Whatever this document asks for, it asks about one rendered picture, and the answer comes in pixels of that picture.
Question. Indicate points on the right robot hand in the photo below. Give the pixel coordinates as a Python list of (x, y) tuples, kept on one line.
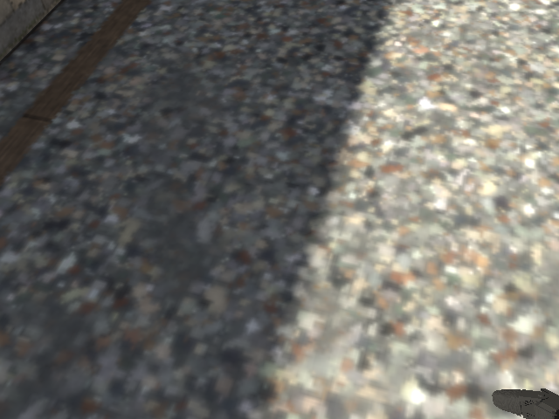
[(531, 404)]

